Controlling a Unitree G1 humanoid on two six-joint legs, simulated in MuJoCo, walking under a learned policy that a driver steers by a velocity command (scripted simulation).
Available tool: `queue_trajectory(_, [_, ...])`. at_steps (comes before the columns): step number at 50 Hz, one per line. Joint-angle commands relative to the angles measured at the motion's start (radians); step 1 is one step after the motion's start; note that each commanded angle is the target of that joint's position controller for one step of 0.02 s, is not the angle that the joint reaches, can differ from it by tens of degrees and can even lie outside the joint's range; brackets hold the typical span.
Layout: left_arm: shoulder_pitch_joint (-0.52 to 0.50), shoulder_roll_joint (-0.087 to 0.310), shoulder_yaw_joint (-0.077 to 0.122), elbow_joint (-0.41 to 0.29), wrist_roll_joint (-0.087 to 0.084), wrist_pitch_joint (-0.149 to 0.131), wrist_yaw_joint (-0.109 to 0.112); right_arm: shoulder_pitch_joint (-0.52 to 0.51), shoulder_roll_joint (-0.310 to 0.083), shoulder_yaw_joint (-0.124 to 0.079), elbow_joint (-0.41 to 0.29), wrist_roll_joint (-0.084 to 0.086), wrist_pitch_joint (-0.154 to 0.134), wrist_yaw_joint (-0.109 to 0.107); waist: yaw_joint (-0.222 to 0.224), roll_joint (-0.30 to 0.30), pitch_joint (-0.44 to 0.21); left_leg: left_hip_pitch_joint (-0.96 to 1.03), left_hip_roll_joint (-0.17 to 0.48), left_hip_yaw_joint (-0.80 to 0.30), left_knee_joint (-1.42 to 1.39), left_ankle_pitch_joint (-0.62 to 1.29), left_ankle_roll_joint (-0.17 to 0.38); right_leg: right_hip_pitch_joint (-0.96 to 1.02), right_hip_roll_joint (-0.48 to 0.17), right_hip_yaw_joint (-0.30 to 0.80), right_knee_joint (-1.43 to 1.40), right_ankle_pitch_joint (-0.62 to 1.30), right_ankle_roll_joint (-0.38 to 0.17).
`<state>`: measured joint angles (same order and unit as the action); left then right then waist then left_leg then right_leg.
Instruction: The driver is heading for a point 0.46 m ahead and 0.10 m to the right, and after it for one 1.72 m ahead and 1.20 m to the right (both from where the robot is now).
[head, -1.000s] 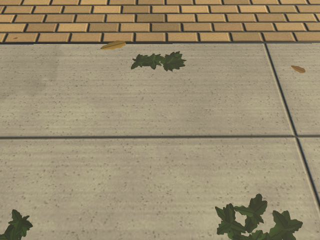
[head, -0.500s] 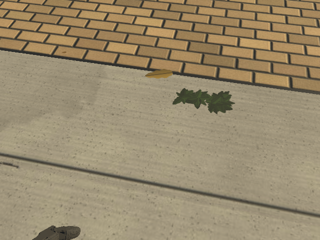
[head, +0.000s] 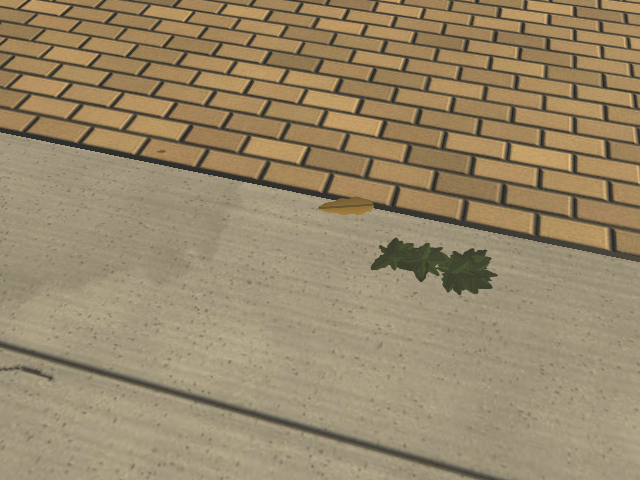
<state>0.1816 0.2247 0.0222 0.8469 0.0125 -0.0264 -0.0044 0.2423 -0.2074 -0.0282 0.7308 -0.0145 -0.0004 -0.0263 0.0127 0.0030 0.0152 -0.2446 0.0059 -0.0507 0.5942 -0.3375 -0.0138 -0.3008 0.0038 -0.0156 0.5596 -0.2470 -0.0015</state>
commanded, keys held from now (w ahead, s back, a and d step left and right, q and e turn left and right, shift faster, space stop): no key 0.38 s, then w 0.56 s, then w+e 0.06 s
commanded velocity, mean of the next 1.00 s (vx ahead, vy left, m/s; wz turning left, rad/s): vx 0.21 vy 0.00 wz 0.00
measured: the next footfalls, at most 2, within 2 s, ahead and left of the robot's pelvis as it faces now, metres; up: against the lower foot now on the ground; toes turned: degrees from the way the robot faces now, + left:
left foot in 1.06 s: +0.43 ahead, +0.13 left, +0.00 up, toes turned -1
right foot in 1.56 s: +0.48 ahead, -0.12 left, +0.00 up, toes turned -21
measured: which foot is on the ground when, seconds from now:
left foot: down 0.00-0.64, up 0.66-1.00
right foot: down 0.00-1.00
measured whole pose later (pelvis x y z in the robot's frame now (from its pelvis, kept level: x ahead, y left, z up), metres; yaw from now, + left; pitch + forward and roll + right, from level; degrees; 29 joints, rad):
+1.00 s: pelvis +0.20 +0.00 +0.00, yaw -1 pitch +2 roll -1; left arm 0.47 0.22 0.03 1.07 -0.02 -0.08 0.01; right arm -0.01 -0.23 -0.04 0.75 0.03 -0.08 0.03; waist 0.11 0.02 0.02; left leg -0.60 0.05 0.02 0.58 -0.02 0.03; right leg 0.14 0.01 0.00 0.18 -0.35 -0.01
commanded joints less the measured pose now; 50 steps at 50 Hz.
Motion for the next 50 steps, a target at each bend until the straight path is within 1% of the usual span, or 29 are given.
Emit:
queue_trajectory(1, [-0.026, 0.091, 0.021, -0.040, -0.004, -0.009, 0.005, 0.013, -0.113, -0.031, -0.056, 0.003, -0.012, -0.004, -0.007, 0.006, -0.051, -0.020, 0.040, -0.045, -0.098, 0.224, 0.039, 0.071, -0.042, 0.046, -0.056, 0.175, -0.026])
queue_trajectory(9, [-0.035, 0.098, 0.026, 0.018, -0.009, 0.008, 0.020, 0.026, -0.100, -0.033, -0.025, 0.005, -0.012, -0.006, -0.002, 0.001, -0.045, -0.011, 0.028, -0.030, -0.100, 0.264, 0.035, 0.097, -0.047, 0.052, -0.047, 0.203, -0.024])
queue_trajectory(19, [-0.050, 0.095, 0.030, 0.102, -0.012, 0.022, 0.032, 0.046, -0.094, -0.035, 0.049, 0.006, -0.015, -0.014, 0.001, 0.003, -0.018, -0.006, 0.019, -0.015, -0.132, 0.235, 0.028, 0.108, -0.046, 0.052, -0.073, 0.173, -0.020])
queue_trajectory(20, [-0.030, 0.085, 0.029, 0.122, -0.012, 0.024, 0.032, 0.072, -0.087, -0.034, 0.070, 0.007, -0.014, -0.015, 0.000, 0.006, -0.038, 0.004, 0.011, -0.005, -0.145, 0.129, 0.032, 0.114, -0.032, 0.038, -0.076, 0.068, -0.022])
queue_trajectory(21, [-0.020, 0.095, 0.034, 0.134, -0.019, 0.027, 0.033, 0.083, -0.102, -0.041, 0.082, 0.013, -0.011, -0.016, -0.001, 0.015, -0.016, -0.014, 0.000, -0.004, -0.150, -0.040, 0.048, 0.090, -0.008, 0.017, -0.061, -0.109, -0.031])
queue_trajectory(22, [-0.021, 0.106, 0.038, 0.138, -0.025, 0.026, 0.034, 0.086, -0.117, -0.046, 0.084, 0.018, -0.011, -0.018, -0.004, 0.025, 0.024, -0.048, 0.005, -0.022, -0.165, -0.222, 0.071, 0.041, 0.004, 0.012, -0.050, -0.280, -0.042])
queue_trajectory(23, [-0.031, 0.106, 0.039, 0.134, -0.029, 0.019, 0.034, 0.088, -0.124, -0.048, 0.082, 0.022, -0.016, -0.020, -0.009, 0.035, 0.074, -0.077, 0.028, -0.059, -0.192, -0.356, 0.095, -0.021, 0.003, 0.020, -0.042, -0.380, -0.054])
queue_trajectory(24, [-0.044, 0.100, 0.037, 0.127, -0.034, 0.004, 0.033, 0.107, -0.130, -0.049, 0.084, 0.029, -0.027, -0.020, -0.020, 0.049, 0.112, -0.085, 0.062, -0.111, -0.225, -0.428, 0.120, -0.072, -0.001, 0.026, -0.020, -0.406, -0.063])
queue_trajectory(25, [-0.060, 0.086, 0.035, 0.119, -0.037, -0.016, 0.028, 0.134, -0.145, -0.053, 0.094, 0.036, -0.041, -0.019, -0.030, 0.082, 0.132, -0.062, 0.111, -0.187, -0.264, -0.463, 0.151, -0.120, 0.000, 0.016, 0.027, -0.366, -0.063])
queue_trajectory(26, [-0.076, 0.068, 0.033, 0.112, -0.039, -0.037, 0.021, 0.159, -0.168, -0.061, 0.107, 0.040, -0.053, -0.015, -0.036, 0.134, 0.134, -0.023, 0.178, -0.290, -0.320, -0.482, 0.188, -0.158, 0.013, -0.015, 0.102, -0.276, -0.058])
queue_trajectory(27, [-0.083, 0.059, 0.032, 0.107, -0.042, -0.055, 0.012, 0.157, -0.189, -0.067, 0.114, 0.042, -0.062, -0.012, -0.030, 0.180, 0.141, -0.003, 0.240, -0.385, -0.363, -0.465, 0.225, -0.177, 0.015, -0.025, 0.153, -0.195, -0.067])
queue_trajectory(28, [-0.078, 0.063, 0.032, 0.107, -0.044, -0.069, 0.004, 0.136, -0.187, -0.066, 0.111, 0.042, -0.069, -0.009, -0.018, 0.180, 0.150, -0.018, 0.265, -0.415, -0.368, -0.401, 0.238, -0.159, -0.002, -0.007, 0.143, -0.174, -0.086])
queue_trajectory(29, [-0.040, 0.063, 0.034, 0.120, -0.049, -0.078, -0.003, 0.101, -0.176, -0.061, 0.103, 0.042, -0.071, -0.005, 0.011, 0.168, 0.140, -0.037, 0.249, -0.377, -0.345, -0.327, 0.222, -0.092, -0.003, -0.008, 0.074, -0.173, -0.103])
queue_trajectory(30, [0.042, 0.066, 0.038, 0.155, -0.051, -0.082, -0.007, 0.051, -0.164, -0.056, 0.090, 0.042, -0.070, 0.000, 0.054, 0.149, 0.114, -0.093, 0.201, -0.298, -0.297, -0.251, 0.186, 0.052, 0.002, -0.007, -0.019, -0.147, -0.114])
queue_trajectory(31, [0.149, 0.103, 0.051, 0.199, -0.047, -0.083, -0.009, -0.013, -0.139, -0.048, 0.065, 0.043, -0.071, 0.003, 0.098, 0.082, 0.092, -0.173, 0.122, -0.177, -0.182, -0.128, 0.133, 0.182, -0.029, 0.067, -0.093, -0.137, -0.127])
queue_trajectory(32, [0.276, 0.187, 0.077, 0.239, -0.046, -0.084, -0.008, -0.057, -0.085, -0.035, 0.030, 0.043, -0.085, 0.002, 0.126, -0.135, 0.066, -0.333, -0.022, 0.023, 0.124, 0.003, 0.052, 0.348, -0.155, 0.334, -0.221, -0.212, -0.196])
queue_trajectory(33, [0.371, 0.250, 0.089, 0.247, -0.031, -0.087, -0.017, -0.063, -0.093, -0.038, 0.008, 0.047, -0.104, -0.003, 0.156, -0.299, 0.026, -0.522, -0.069, 0.031, 0.414, -0.159, 0.020, 0.489, -0.353, 0.695, -0.357, -0.133, -0.310])
queue_trajectory(34, [0.314, 0.178, 0.063, 0.231, -0.014, -0.094, -0.019, -0.046, -0.132, -0.048, 0.016, 0.060, -0.115, 0.002, 0.107, -0.176, 0.042, -0.610, -0.020, -0.046, 0.575, -0.199, 0.040, 0.495, -0.380, 0.697, -0.340, -0.061, -0.311])
queue_trajectory(35, [0.264, 0.141, 0.052, 0.209, -0.016, -0.097, -0.019, -0.018, -0.120, -0.046, 0.034, 0.063, -0.119, 0.011, 0.073, -0.118, 0.052, -0.640, 0.021, -0.055, 0.625, -0.119, 0.064, 0.484, -0.352, 0.598, -0.328, -0.022, -0.281])
queue_trajectory(36, [0.231, 0.131, 0.045, 0.195, -0.019, -0.096, -0.021, -0.020, -0.112, -0.045, 0.041, 0.057, -0.121, 0.015, 0.056, -0.077, 0.057, -0.654, 0.058, -0.037, 0.616, -0.036, 0.078, 0.464, -0.326, 0.505, -0.340, 0.016, -0.252])
queue_trajectory(37, [0.210, 0.111, 0.034, 0.188, -0.021, -0.091, -0.021, -0.042, -0.116, -0.050, 0.039, 0.046, -0.119, 0.019, 0.046, -0.058, 0.068, -0.641, 0.089, -0.023, 0.573, 0.031, 0.079, 0.433, -0.299, 0.418, -0.357, 0.102, -0.224])
queue_trajectory(38, [0.215, 0.089, 0.024, 0.191, -0.019, -0.082, -0.018, -0.055, -0.112, -0.053, 0.036, 0.039, -0.115, 0.024, 0.040, -0.070, 0.063, -0.595, 0.103, -0.003, 0.528, 0.075, 0.071, 0.399, -0.262, 0.340, -0.374, 0.166, -0.200])
queue_trajectory(39, [0.232, 0.084, 0.020, 0.194, -0.018, -0.073, -0.013, -0.062, -0.096, -0.051, 0.035, 0.036, -0.109, 0.031, 0.040, -0.087, 0.058, -0.567, 0.103, 0.021, 0.482, 0.108, 0.059, 0.382, -0.237, 0.283, -0.387, 0.220, -0.190])
queue_trajectory(41, [0.248, 0.105, 0.019, 0.192, -0.015, -0.062, 0.003, -0.123, -0.067, -0.040, 0.016, 0.035, -0.099, 0.038, 0.048, -0.085, 0.071, -0.538, 0.094, 0.059, 0.359, 0.172, 0.030, 0.335, -0.210, 0.204, -0.412, 0.285, -0.189])
queue_trajectory(43, [0.245, 0.136, 0.022, 0.182, -0.012, -0.057, 0.015, -0.221, -0.041, -0.024, -0.017, 0.035, -0.098, 0.042, 0.063, -0.079, 0.094, -0.461, 0.072, 0.084, 0.183, 0.263, 0.016, 0.253, -0.188, 0.148, -0.439, 0.277, -0.181])
queue_trajectory(44, [0.252, 0.151, 0.024, 0.180, -0.013, -0.058, 0.019, -0.255, -0.040, -0.020, -0.027, 0.038, -0.098, 0.045, 0.069, -0.089, 0.099, -0.411, 0.057, 0.094, 0.111, 0.305, 0.013, 0.222, -0.183, 0.130, -0.452, 0.260, -0.178])
queue_trajectory(46, [0.283, 0.171, 0.030, 0.188, -0.024, -0.061, 0.020, -0.299, -0.062, -0.020, -0.041, 0.044, -0.096, 0.052, 0.074, -0.107, 0.110, -0.346, 0.042, 0.098, 0.035, 0.351, 0.018, 0.209, -0.206, 0.125, -0.473, 0.231, -0.181])
queue_trajectory(48, [0.295, 0.165, 0.033, 0.196, -0.036, -0.061, 0.020, -0.333, -0.087, -0.024, -0.057, 0.047, -0.096, 0.057, 0.064, -0.102, 0.132, -0.337, 0.045, 0.070, -0.018, 0.359, 0.040, 0.252, -0.239, 0.134, -0.460, 0.252, -0.173])
queue_trajectory(50, [0.284, 0.174, 0.040, 0.194, -0.037, -0.055, 0.021, -0.311, -0.119, -0.035, -0.060, 0.044, -0.103, 0.061, 0.022, -0.098, 0.113, -0.285, 0.030, 0.057, -0.059, 0.320, 0.065, 0.308, -0.262, 0.144, -0.393, 0.388, -0.156])
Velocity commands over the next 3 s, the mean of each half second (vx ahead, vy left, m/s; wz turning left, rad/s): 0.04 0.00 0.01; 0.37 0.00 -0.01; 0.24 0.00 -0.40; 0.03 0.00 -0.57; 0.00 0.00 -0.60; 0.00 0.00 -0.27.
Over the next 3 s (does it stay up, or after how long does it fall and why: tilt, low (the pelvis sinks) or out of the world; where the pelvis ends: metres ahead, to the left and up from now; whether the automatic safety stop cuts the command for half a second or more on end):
stays up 0.44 -0.01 0.00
